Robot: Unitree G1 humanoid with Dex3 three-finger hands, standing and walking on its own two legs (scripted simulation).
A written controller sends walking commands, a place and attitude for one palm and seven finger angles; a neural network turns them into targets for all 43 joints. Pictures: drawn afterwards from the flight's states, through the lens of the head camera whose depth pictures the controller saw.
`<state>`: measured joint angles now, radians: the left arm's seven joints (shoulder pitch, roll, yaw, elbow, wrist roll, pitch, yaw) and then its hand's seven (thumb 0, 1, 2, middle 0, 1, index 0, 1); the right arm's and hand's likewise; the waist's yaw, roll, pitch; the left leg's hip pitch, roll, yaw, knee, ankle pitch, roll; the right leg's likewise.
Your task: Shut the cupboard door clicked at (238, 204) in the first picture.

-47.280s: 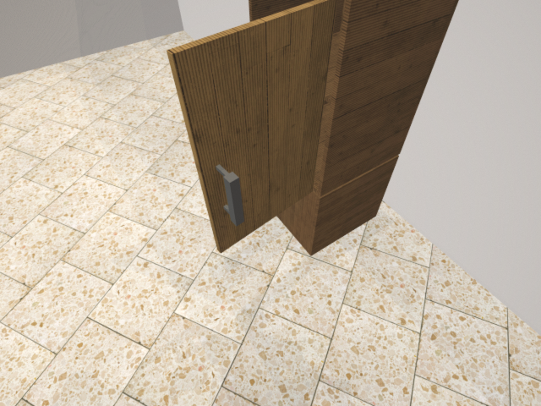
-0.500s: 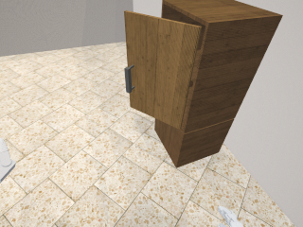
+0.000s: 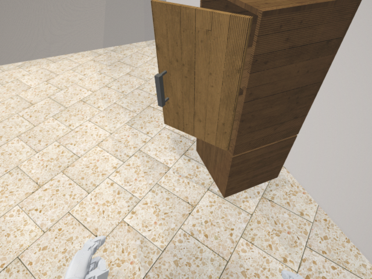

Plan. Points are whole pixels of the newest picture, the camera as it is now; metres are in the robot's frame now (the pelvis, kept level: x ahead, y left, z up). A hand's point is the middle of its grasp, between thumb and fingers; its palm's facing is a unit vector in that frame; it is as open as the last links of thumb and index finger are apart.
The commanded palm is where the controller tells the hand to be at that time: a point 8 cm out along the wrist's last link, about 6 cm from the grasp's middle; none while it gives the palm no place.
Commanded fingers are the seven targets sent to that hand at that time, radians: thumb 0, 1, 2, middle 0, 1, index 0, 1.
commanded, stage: let the arm hang, fingers relaxed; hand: left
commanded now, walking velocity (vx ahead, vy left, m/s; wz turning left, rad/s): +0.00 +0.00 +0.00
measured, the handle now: (163, 88) +0.91 +0.13 -0.09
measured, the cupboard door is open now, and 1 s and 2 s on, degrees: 35 35 35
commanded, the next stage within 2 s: look to check the result in 0.90 s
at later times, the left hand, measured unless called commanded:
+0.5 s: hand out of the picture -0.05 +0.18 -0.16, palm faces +0.02 -0.98 -0.21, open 7.3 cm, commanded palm none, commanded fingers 0.00 0.90 0.90 -0.20 -0.30 -0.20 -0.30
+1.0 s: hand out of the picture -0.04 +0.16 -0.17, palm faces +0.02 -0.99 -0.14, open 7.4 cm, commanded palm none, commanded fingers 0.00 0.90 0.90 -0.20 -0.30 -0.20 -0.30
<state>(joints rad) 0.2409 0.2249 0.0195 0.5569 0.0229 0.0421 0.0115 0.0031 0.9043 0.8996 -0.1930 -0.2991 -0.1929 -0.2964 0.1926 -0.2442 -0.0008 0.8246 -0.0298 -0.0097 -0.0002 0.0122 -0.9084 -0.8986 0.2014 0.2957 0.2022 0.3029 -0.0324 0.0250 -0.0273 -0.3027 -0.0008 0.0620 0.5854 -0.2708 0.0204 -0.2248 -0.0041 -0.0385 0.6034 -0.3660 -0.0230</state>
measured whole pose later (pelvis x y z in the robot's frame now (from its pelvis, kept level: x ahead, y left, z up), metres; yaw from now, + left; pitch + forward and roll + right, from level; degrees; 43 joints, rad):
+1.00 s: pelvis -0.01 +0.01 +0.01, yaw -1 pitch -2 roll +0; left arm 0.34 0.11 0.01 1.15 0.02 0.00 0.03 0.00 0.91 0.90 -0.20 -0.30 -0.20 -0.30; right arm 0.33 -0.12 -0.01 1.13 -0.02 0.00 -0.04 0.01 -0.91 -0.90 0.20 0.30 0.20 0.30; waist -0.01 -0.01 0.02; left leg -0.21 0.01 0.08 0.42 -0.18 0.03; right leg -0.13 0.01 -0.02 0.42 -0.25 -0.01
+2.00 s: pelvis -0.01 +0.02 +0.00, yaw +9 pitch +0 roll +0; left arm 0.18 0.22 0.07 0.99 0.03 0.06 0.03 0.00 0.90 0.90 -0.20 -0.30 -0.20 -0.30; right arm 0.23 -0.17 -0.04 0.98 -0.04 0.04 -0.01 0.01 -0.91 -0.90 0.20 0.30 0.20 0.30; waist -0.03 -0.03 0.11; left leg -0.36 -0.07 -0.03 0.60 -0.24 0.06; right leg -0.36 -0.03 -0.04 0.98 -0.49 0.01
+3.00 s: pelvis +0.04 -0.05 +0.00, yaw +50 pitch +0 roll +1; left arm 0.31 0.22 0.06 0.88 0.04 -0.01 0.01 0.00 0.90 0.90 -0.20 -0.30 -0.20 -0.30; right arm 0.16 -0.25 -0.08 0.90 -0.04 0.08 0.03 0.01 -0.91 -0.90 0.20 0.30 0.20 0.30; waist 0.02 0.03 0.06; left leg -0.51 -0.01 -0.05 1.18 -0.44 -0.01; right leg -0.28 -0.09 -0.15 0.63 -0.35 -0.01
